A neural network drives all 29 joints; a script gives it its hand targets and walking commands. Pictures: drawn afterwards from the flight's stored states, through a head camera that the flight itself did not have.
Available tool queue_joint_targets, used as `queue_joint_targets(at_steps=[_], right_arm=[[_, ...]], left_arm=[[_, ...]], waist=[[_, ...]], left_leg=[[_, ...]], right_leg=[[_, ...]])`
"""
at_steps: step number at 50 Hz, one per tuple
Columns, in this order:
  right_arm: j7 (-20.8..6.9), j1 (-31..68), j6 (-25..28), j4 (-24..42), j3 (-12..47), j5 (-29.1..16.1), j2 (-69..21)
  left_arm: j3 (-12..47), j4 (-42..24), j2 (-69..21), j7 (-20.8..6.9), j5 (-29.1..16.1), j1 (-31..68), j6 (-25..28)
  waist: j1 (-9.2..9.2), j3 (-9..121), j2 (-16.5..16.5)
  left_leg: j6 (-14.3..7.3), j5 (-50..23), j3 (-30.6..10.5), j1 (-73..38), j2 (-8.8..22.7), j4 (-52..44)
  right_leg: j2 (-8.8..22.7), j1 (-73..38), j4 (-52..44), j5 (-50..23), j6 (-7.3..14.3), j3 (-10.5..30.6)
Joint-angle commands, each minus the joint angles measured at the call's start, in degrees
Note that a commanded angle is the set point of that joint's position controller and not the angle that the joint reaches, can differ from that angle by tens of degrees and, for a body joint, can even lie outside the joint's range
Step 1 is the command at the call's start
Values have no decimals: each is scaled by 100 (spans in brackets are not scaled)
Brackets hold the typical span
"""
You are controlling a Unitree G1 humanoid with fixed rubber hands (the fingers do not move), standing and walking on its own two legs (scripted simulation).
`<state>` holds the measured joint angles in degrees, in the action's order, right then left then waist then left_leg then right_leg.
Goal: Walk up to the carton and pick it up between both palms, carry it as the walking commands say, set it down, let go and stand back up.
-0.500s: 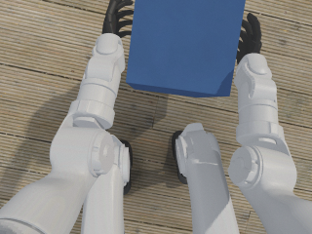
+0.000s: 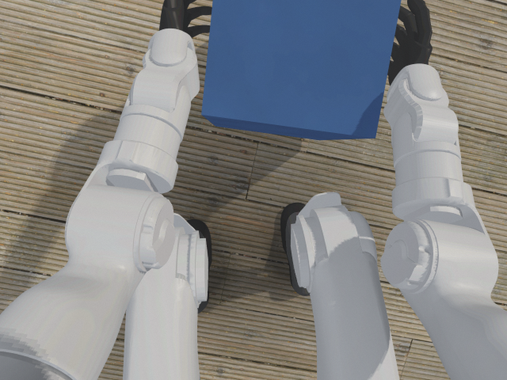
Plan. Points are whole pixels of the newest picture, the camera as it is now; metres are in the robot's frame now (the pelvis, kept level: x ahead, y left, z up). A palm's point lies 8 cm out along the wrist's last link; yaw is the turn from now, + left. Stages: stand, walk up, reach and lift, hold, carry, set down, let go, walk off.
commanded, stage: set down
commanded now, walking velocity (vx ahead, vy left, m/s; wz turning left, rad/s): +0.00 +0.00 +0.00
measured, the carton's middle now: (285, 65) +0.51 -0.10 -0.22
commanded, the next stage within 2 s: none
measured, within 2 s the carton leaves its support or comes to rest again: rests again in 0.80 s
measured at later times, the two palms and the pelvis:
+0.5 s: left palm (177, 39) +0.54 +0.05 -0.16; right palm (400, 72) +0.47 -0.24 -0.16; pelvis +0.00 +0.00 +0.00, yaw +0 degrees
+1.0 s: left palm (176, 46) +0.54 +0.05 -0.17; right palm (394, 76) +0.47 -0.24 -0.17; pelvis +0.00 +0.00 -0.01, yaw +0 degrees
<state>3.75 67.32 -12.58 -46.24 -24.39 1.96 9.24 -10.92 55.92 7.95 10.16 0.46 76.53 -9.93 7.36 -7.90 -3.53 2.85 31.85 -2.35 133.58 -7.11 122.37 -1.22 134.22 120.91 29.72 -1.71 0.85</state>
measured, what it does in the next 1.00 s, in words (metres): stands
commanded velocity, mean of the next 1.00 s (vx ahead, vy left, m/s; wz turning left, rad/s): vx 0.00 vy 0.00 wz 0.00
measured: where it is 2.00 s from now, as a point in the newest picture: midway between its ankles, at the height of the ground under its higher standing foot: (248, 272)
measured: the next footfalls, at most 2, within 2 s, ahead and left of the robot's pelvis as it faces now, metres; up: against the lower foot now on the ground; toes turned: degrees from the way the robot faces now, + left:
none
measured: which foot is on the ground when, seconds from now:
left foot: down 0.00-1.00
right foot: down 0.00-1.00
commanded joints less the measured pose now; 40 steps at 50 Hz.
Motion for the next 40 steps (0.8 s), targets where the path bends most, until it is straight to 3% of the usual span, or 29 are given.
queue_joint_targets(at_steps=[1,9,21,40], right_arm=[[-1610,3605,152,481,2502,-482,-4634],[-1664,3743,201,405,2335,-382,-4526],[-1632,3644,315,260,2176,-274,-4325],[-1547,3507,499,39,2116,-305,-4032]], left_arm=[[1877,-308,-5515,-1319,-328,2763,54],[1592,-86,-5311,-1331,-159,2782,95],[1565,-7,-5166,-1357,-166,2740,191],[1540,120,-4817,-1358,-171,2592,367]], waist=[[586,6521,-351],[485,6184,-327],[584,5954,-359],[560,5584,-348]], left_leg=[[-164,-1134,627,-2954,-465,-886],[-201,-998,590,-2798,-445,-889],[-181,-1136,536,-2683,-450,-791],[-187,-1224,492,-2472,-434,-664]], right_leg=[[-470,-3704,-1006,-1804,-81,-601],[-468,-3390,-981,-1589,-65,-575],[-453,-3251,-890,-1718,-40,-537],[-433,-3118,-747,-1821,-24,-450]])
